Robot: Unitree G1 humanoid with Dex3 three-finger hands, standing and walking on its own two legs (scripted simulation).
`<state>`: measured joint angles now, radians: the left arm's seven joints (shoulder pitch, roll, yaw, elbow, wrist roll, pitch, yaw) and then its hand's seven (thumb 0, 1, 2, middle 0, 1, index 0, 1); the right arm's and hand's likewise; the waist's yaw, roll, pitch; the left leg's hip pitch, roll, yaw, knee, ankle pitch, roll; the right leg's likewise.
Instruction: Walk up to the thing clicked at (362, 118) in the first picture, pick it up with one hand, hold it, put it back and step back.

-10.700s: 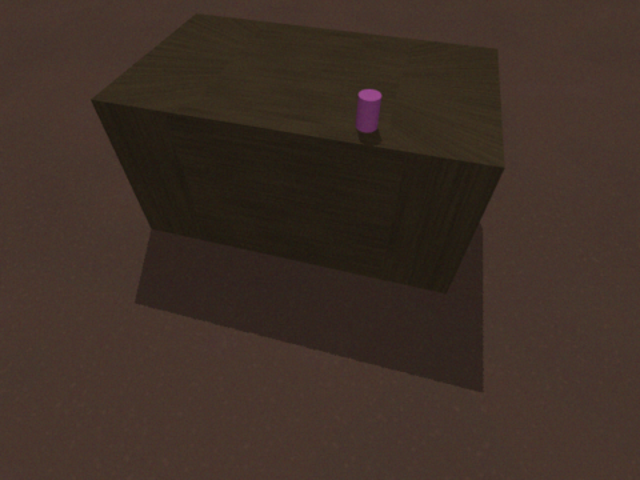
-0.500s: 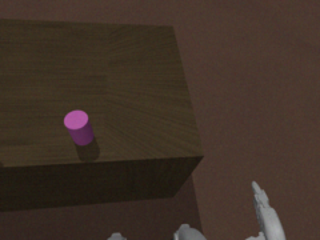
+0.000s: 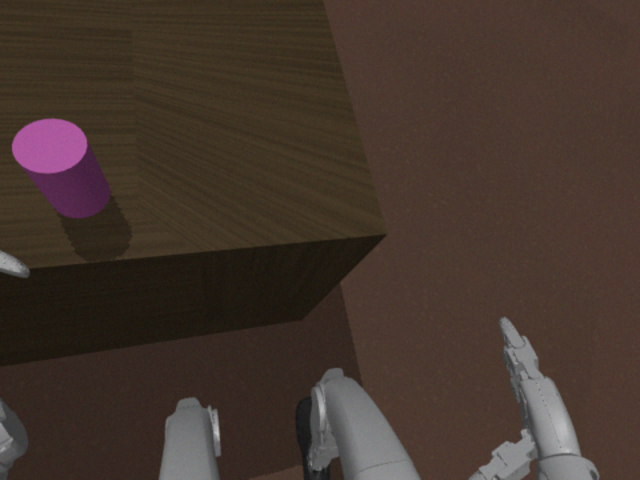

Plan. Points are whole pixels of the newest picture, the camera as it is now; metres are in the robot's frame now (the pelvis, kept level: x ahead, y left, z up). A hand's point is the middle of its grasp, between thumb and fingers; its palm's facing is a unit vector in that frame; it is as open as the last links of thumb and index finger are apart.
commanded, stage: close in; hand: left
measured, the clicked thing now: (67, 172) +0.48 +0.22 +0.00
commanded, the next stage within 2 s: close in 0.68 s
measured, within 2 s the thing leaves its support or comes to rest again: leaves its support in 1.98 s
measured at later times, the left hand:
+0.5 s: hand (37, 178) +0.47 +0.25 +0.00, palm faces +0.14 -0.99 +0.01, open 17.6 cm
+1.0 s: hand (57, 174) +0.48 +0.23 +0.00, palm faces +0.22 -0.98 +0.01, open 16.8 cm
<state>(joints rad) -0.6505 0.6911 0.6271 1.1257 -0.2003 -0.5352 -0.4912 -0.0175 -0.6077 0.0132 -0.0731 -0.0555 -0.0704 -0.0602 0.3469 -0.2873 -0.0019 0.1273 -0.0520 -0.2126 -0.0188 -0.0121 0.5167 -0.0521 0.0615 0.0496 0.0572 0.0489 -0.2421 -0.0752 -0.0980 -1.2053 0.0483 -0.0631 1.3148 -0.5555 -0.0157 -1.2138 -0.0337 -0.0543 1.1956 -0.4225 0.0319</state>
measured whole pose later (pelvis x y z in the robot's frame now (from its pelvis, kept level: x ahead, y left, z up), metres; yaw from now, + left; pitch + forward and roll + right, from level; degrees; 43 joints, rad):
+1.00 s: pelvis +0.01 +0.00 +0.00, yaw +0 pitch +25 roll -3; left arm -0.61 0.46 0.48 0.97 -0.10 -0.49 -0.11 -0.02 -0.61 0.09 -0.25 -0.19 -0.26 -0.18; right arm 0.45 -0.26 -0.04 -0.13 -0.05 -0.03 0.04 -0.01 0.50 -0.05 0.06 0.05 0.06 0.05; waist -0.22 -0.04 -0.12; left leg -1.17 0.04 -0.05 1.33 -0.59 -0.01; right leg -1.20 -0.04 -0.03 1.24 -0.47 0.04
